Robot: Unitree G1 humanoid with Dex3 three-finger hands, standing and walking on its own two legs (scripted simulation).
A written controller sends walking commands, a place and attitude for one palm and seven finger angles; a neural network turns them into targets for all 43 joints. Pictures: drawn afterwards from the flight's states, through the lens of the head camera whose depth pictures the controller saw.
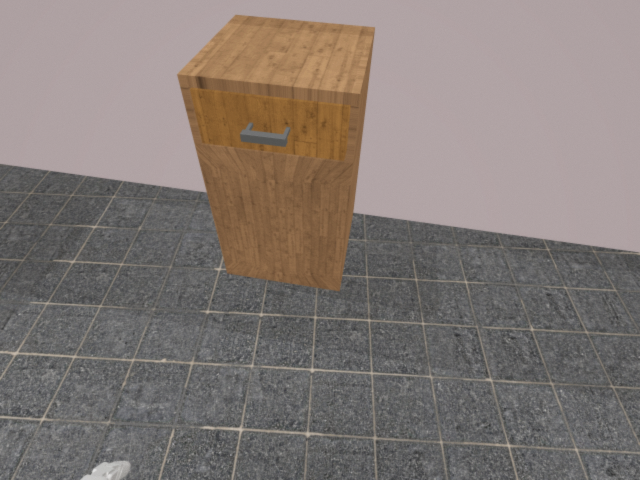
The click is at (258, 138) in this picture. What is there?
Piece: drawer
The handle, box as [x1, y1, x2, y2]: [240, 122, 289, 146]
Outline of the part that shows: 240,133 241,141 285,146 286,137 289,132 289,127 286,127 283,134 252,131 252,123 249,122 246,128 242,130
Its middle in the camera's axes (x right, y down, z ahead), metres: -0.14 -0.27 +1.00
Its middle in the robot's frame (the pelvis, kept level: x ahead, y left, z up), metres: +0.92 +0.19 -0.07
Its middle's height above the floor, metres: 0.69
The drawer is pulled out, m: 0.00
